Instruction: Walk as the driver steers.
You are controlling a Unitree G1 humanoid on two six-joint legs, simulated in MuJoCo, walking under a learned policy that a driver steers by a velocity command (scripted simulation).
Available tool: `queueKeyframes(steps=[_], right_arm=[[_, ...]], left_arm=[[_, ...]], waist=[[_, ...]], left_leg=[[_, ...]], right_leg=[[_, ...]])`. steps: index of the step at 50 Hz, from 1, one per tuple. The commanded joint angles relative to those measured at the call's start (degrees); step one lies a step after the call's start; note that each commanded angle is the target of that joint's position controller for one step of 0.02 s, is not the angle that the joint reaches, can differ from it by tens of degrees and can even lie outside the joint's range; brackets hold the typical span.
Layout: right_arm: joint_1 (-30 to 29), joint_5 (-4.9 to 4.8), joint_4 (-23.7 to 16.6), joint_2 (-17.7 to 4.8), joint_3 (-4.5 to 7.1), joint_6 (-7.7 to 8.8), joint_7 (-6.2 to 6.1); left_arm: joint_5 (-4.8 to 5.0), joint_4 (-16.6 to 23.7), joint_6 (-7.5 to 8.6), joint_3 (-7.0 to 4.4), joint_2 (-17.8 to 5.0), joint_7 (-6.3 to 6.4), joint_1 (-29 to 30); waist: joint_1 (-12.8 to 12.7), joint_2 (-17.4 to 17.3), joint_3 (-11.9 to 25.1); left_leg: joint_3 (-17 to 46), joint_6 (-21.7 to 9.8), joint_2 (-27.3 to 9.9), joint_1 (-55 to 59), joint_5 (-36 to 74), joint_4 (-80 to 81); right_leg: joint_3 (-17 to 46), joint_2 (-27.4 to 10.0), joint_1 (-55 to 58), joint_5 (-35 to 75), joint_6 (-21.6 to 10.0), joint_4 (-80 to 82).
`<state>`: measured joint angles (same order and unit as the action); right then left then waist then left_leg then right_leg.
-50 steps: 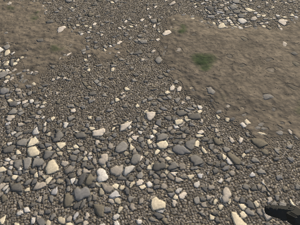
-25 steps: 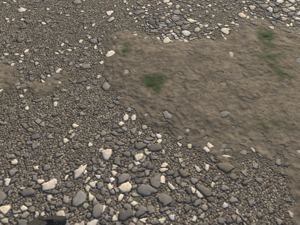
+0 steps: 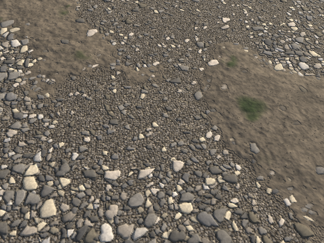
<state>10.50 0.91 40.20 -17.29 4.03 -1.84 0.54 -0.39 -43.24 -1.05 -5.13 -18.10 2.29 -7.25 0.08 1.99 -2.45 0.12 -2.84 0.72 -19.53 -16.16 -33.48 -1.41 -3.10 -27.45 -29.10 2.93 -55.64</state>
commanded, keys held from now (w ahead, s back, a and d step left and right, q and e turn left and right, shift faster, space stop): q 0.28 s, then no key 0.72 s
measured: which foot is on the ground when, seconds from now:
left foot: down 0.00-0.40, up 0.42-0.68, down 0.70-1.00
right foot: up 0.00-0.36, down 0.38-1.00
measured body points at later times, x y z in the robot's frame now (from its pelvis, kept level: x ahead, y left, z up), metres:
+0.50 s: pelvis +0.01 -0.03 +0.01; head +0.04 -0.04 +0.46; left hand +0.08 +0.28 -0.08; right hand +0.24 -0.26 -0.09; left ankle -0.03 +0.09 -0.68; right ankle +0.05 -0.14 -0.73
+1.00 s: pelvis +0.00 +0.00 +0.00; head +0.01 +0.01 +0.45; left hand +0.03 +0.29 -0.12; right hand +0.19 -0.20 -0.11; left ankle -0.05 +0.11 -0.73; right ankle +0.05 -0.14 -0.73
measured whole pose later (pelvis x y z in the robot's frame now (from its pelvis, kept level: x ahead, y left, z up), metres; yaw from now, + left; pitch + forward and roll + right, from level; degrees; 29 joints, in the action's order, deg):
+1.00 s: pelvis +0.00 +0.00 +0.00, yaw +15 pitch -2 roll +0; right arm 12.4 0.9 42.3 -13.0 1.4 -0.2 -0.8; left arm -0.6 -49.7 0.2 -2.0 -15.3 1.0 -10.3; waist -1.0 0.2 -1.9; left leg 3.2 -0.4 1.2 -10.7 -17.9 -30.2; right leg 2.4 -1.7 -12.0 -15.0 3.0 -28.5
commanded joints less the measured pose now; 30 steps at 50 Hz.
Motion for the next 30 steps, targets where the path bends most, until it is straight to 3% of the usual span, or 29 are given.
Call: queueKeyframes(steps=[1,4,8,11,15,18,19,20,21,22,23,25,28,30], right_arm=[[-1.8,-1.32,-4.4,-10.0,2.53,1.77,-1.02],[-1.7,-1.05,-5.1,-9.0,2.00,1.23,-1.96],[-0.1,-1.49,-5.4,-10.1,2.54,0.78,-2.72],[-0.5,-1.34,-6.2,-11.0,2.93,0.32,-2.55],[-1.8,-1.55,-7.0,-10.9,2.98,-0.19,-1.92],[-3.4,-2.23,-7.4,-9.3,2.26,-0.72,-2.13],[-1.7,-2.03,-7.2,-7.8,1.79,-0.69,-2.31],[0.9,-0.78,-7.1,-4.8,0.84,-0.41,-2.18],[0.4,-1.29,-8.7,-6.3,1.42,0.15,-2.19],[0.4,-0.67,-7.5,-10.6,2.67,0.51,-2.39],[0.5,-1.27,-6.5,-11.9,3.48,0.43,-2.29],[1.5,-1.11,-4.9,-9.0,3.05,-0.53,-2.59],[0.5,-1.34,-5.0,-4.1,1.27,-0.60,-2.15],[-2.0,-1.24,-5.7,-2.1,0.22,-0.30,-1.83]], left_arm=[[-0.15,4.2,0.43,-1.90,-6.4,1.21,2.1],[-0.03,3.8,0.90,-1.79,-5.1,0.86,0.1],[0.27,4.6,1.42,-0.93,-3.3,0.41,2.5],[0.54,4.9,1.79,-0.79,-3.6,-0.26,3.0],[1.03,4.8,2.66,-1.01,-4.5,-1.25,1.4],[0.81,3.8,3.36,-0.94,-3.9,-2.16,-2.3],[0.13,3.9,3.42,-1.23,-5.4,-2.16,-2.7],[-1.00,4.9,3.17,-1.56,-8.6,-1.88,-2.4],[-2.42,4.2,2.91,-1.69,-10.3,-1.98,-1.4],[-1.89,5.4,3.22,-1.06,-7.5,-1.94,-0.1],[-1.18,5.5,3.26,-0.76,-6.6,-1.73,1.1],[0.35,5.4,3.23,-0.10,-5.2,-1.52,3.0],[0.12,4.3,2.51,0.67,-3.7,-1.43,2.3],[0.05,3.8,1.81,0.46,-4.6,-1.45,1.2]], waist=[[0.2,-9.3,6.4],[-0.8,-9.1,8.4],[0.7,-9.5,8.2],[1.2,-10.7,7.3],[1.1,-11.6,7.8],[-1.2,-10.9,8.7],[-0.8,-8.6,9.1],[1.3,2.5,10.0],[2.7,13.9,6.4],[0.9,9.6,6.1],[1.1,6.9,5.2],[1.5,5.1,3.9],[1.0,6.8,5.0],[-0.9,8.7,6.0]], left_leg=[[19.2,-10.1,-14.9,12.3,21.8,14.2],[17.2,-9.9,-12.2,11.0,24.4,13.8],[19.6,-9.8,-11.4,13.4,19.8,13.0],[22.7,-10.3,-11.0,10.5,15.5,13.1],[27.1,-10.1,-10.7,10.3,18.4,11.4],[26.6,-7.1,-8.2,9.0,20.0,7.5],[24.9,-4.3,-5.9,5.7,13.2,5.4],[17.8,-0.8,0.0,-0.2,-1.7,-4.6],[9.8,2.2,6.4,-8.2,-19.0,-11.9],[10.6,4.6,3.7,-8.7,-20.9,-23.1],[10.6,5.5,3.7,-9.8,-18.1,-28.6],[11.1,7.4,3.2,-10.9,-13.1,-30.9],[6.5,8.7,1.4,-6.1,-10.2,-20.2],[2.9,8.8,-0.3,-0.9,-10.6,-9.7]], right_leg=[[5.7,0.5,-12.5,3.0,0.1,-9.5],[5.2,2.5,-8.1,8.4,1.0,-8.8],[6.2,3.4,-6.9,10.3,2.0,3.7],[6.5,4.3,-2.2,9.3,2.0,10.2],[6.5,5.3,3.3,8.0,1.0,17.5],[4.7,4.7,12.7,18.5,-1.0,32.4],[7.4,0.7,18.1,24.5,-2.7,35.4],[17.9,-10.0,23.1,33.4,-6.8,37.3],[28.5,-17.9,19.7,40.5,-17.0,38.2],[29.2,-19.3,17.7,38.2,-20.7,38.8],[25.0,-16.3,17.6,36.1,-19.0,38.2],[19.1,-11.9,18.4,34.5,-15.6,36.7],[12.6,-7.9,19.4,38.7,-14.5,35.5],[11.6,-7.3,20.0,40.1,-14.5,34.4]])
